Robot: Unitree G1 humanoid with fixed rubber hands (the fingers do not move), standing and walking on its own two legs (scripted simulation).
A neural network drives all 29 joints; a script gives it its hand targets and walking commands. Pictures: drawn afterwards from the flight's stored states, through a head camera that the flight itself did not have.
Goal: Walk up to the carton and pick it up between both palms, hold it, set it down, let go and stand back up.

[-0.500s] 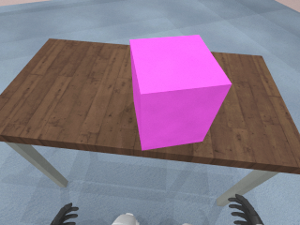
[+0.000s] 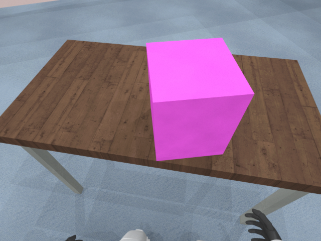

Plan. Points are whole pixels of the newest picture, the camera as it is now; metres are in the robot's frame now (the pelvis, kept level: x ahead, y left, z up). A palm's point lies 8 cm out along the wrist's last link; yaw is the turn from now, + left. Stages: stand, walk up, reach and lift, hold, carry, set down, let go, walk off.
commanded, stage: walk up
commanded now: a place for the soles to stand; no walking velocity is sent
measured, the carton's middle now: (187, 102) +0.44 -0.05 +0.08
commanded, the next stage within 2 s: none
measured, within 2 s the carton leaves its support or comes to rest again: neither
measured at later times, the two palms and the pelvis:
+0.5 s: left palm out of the picture +0.07 +0.30 -0.11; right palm (258, 234) +0.14 -0.22 -0.08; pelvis +0.00 +0.03 +0.01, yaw +0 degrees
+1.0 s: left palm out of the picture +0.06 +0.30 -0.11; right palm out of the picture +0.10 -0.21 -0.09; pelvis -0.01 +0.04 +0.01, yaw -2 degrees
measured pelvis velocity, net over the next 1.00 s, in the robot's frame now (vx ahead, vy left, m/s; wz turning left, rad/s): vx -0.01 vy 0.04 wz -0.03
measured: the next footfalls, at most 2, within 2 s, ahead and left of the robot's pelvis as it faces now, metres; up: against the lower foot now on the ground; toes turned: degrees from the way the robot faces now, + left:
none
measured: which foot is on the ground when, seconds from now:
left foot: down 0.00-1.00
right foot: down 0.00-1.00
